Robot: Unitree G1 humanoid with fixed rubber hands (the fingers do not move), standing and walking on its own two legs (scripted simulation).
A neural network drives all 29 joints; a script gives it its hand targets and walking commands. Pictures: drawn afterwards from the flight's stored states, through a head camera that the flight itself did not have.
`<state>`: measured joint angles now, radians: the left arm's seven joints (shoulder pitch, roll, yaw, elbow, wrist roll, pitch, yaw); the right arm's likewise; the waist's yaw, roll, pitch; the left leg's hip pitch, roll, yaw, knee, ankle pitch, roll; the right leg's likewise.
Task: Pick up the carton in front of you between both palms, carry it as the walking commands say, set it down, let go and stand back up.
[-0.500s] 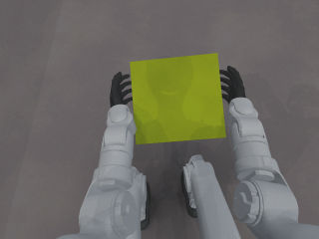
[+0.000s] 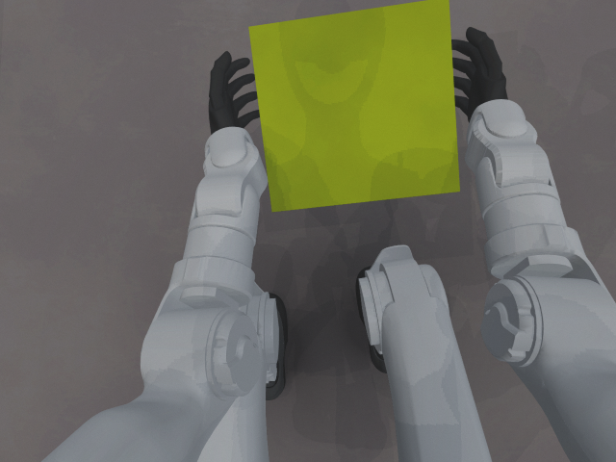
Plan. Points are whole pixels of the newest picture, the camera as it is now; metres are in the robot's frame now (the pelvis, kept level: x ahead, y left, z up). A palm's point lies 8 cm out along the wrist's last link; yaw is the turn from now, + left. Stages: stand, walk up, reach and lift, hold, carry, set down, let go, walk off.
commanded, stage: set down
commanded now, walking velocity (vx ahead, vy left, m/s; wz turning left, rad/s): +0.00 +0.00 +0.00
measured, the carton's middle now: (349, 126) +0.49 -0.11 -0.23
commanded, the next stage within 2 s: none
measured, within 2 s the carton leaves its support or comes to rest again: rests again in 0.58 s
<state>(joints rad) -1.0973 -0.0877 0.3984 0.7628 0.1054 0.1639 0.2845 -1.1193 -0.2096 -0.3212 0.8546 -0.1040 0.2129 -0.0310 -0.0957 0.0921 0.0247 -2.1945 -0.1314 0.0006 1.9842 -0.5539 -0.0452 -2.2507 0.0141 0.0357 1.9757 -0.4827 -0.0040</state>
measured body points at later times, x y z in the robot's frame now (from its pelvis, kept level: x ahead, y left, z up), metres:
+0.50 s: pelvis +0.00 -0.01 -0.05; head +0.32 -0.08 +0.25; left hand +0.52 +0.03 -0.20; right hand +0.49 -0.27 -0.21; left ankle +0.11 +0.11 -0.39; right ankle +0.12 -0.12 -0.39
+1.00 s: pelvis +0.00 +0.00 -0.05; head +0.34 -0.06 +0.23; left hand +0.54 +0.04 -0.21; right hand +0.51 -0.27 -0.22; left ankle +0.11 +0.11 -0.39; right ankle +0.12 -0.12 -0.39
